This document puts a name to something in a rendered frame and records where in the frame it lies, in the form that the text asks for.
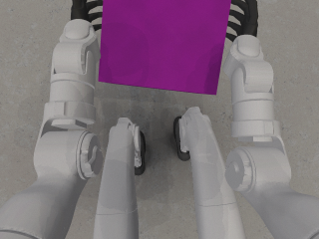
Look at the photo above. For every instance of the carton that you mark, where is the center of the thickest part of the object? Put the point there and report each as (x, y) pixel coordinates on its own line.
(174, 45)

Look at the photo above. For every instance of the left robot shin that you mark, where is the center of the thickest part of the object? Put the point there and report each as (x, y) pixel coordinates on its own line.
(138, 158)

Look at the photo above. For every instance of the left robot forearm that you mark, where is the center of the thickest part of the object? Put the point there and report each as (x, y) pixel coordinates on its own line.
(73, 80)

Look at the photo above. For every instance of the robot left foot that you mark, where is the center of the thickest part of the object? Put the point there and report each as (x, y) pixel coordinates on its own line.
(139, 170)

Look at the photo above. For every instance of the robot right upper arm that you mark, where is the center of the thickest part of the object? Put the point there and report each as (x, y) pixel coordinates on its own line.
(262, 175)

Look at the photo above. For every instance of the right robot hand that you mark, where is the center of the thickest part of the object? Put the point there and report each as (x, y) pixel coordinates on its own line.
(248, 20)

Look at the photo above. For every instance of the right robot forearm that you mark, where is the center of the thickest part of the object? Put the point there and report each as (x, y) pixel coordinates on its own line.
(252, 94)

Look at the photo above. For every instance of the left robot hand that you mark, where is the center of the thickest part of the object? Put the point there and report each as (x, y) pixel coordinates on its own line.
(80, 10)

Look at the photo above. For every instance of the robot left upper arm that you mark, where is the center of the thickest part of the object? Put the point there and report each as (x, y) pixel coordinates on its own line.
(64, 161)

